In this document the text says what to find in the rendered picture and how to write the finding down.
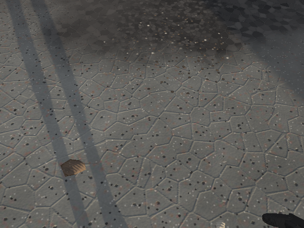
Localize robot right hand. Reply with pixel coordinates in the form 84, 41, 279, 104
262, 213, 304, 228

